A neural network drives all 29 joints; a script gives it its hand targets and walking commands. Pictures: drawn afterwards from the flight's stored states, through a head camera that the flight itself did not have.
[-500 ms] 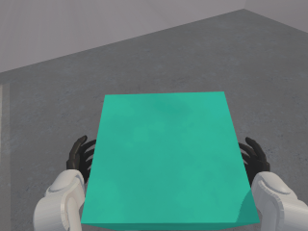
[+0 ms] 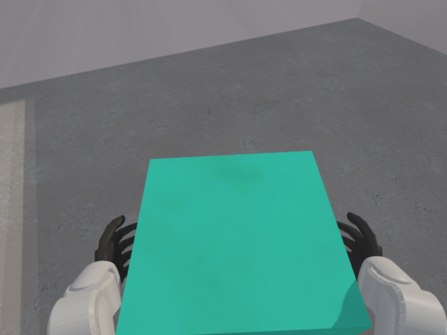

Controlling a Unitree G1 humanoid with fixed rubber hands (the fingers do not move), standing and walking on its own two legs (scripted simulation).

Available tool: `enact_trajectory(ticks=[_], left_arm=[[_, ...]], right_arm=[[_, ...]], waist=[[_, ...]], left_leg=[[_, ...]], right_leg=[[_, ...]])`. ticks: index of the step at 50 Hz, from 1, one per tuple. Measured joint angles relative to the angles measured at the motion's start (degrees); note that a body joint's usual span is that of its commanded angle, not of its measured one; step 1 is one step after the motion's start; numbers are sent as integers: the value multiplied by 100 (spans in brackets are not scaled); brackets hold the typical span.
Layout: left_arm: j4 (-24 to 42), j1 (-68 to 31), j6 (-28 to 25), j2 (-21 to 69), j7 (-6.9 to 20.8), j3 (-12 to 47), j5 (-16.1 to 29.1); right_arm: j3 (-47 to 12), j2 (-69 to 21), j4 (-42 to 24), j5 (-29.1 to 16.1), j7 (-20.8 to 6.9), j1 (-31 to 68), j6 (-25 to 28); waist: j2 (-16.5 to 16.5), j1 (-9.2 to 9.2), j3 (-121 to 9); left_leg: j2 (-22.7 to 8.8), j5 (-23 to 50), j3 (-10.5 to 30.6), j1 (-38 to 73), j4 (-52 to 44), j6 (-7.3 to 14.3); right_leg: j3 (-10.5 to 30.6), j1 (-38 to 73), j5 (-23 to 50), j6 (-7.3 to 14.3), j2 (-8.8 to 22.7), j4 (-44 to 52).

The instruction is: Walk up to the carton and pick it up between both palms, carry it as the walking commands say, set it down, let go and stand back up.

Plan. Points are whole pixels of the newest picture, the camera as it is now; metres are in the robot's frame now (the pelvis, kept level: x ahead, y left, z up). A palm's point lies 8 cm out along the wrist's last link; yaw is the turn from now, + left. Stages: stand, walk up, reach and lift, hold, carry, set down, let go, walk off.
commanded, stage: carry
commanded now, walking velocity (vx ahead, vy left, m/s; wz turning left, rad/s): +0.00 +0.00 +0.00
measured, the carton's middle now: (236, 261) +0.26 +0.01 -0.02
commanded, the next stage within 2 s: none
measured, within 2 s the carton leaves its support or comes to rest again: neither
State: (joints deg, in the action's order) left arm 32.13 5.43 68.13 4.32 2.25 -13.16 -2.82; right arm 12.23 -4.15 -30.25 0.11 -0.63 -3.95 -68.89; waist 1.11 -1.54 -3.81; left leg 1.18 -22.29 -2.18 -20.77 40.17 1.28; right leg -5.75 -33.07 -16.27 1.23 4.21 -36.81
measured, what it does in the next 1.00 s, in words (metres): steps on the spot: right foot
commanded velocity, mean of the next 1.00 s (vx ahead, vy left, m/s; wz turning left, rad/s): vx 0.00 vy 0.00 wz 0.00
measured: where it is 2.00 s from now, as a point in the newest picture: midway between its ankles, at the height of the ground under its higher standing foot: outside the picture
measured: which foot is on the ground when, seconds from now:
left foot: down 0.00-1.00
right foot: up 0.00-0.26, down 0.28-1.00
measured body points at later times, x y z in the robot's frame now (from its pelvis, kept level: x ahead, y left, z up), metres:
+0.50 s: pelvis -0.09 -0.03 +0.01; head -0.13 -0.04 +0.46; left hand +0.14 +0.16 +0.11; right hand +0.13 -0.23 +0.10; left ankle -0.01 +0.09 -0.72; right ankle -0.14 -0.15 -0.72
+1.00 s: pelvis -0.09 -0.03 +0.01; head -0.12 -0.04 +0.46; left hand +0.15 +0.16 +0.11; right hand +0.13 -0.23 +0.09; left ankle -0.01 +0.09 -0.72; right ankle -0.14 -0.15 -0.72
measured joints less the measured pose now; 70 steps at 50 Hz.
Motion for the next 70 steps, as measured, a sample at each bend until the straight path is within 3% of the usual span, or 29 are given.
enact_trajectory(ticks=[5, 12, 15, 17, 18, 25, 53, 60, 70], left_arm=[[108, -22, -143, 24, -37, -3, 120], [122, -320, 37, -152, -47, 82, 101], [123, -372, 140, -218, -43, 133, 56], [83, -401, 237, -151, -38, 151, -19], [58, -401, 306, -102, -42, 161, -58], [3, -178, 237, 63, -6, 154, -131], [-31, -396, 243, -12, -44, 168, -134], [-366, -447, -28, -7, -20, 168, -166], [-371, -461, -227, -2, -19, 148, -39]], right_arm=[[0, -11, -228, 60, -44, 0, 114], [0, -12, -264, 108, -81, -2, 197], [0, -13, -244, 115, -81, 0, 156], [1, 50, -207, 125, -84, -28, 84], [1, 94, -195, 124, -87, -66, 20], [0, 171, -198, 99, -74, -101, -154], [0, 171, -47, 62, -79, -99, 82], [0, 171, 216, 121, -81, -39, 270], [0, 171, 23, 124, -40, -32, 303]], waist=[[-46, 1, -91], [-31, -1, -388], [-30, -3, -381], [-111, 1, -286], [-149, 1, -277], [-180, 0, -355], [-187, 0, -213], [-187, 0, -159], [-187, 0, -140]], left_leg=[[-88, 653, 63, -3, -611, 104], [-188, 1022, -141, -27, -996, 51], [-208, 1123, -278, -152, -975, -20], [-290, 1210, -289, -175, -994, -82], [-323, 1269, -258, -175, -1033, -109], [-391, 1426, -83, -174, -1102, -136], [-399, 1431, -127, -175, -1136, -181], [-399, 1347, -132, -175, -1136, -223], [-401, 1249, -132, -174, -1120, -261]], right_leg=[[374, 332, -206, 0, -42, -207], [480, 1580, -358, 0, -44, -256], [487, 2071, -580, -50, -39, 448], [504, 2053, -610, -295, -102, 522], [480, 2038, -523, -318, -142, 521], [256, 2086, -436, -229, -224, 513], [300, 2050, -454, -227, -221, 513], [304, 2049, -541, -189, -221, 513], [303, 2056, -628, -175, -221, 513]])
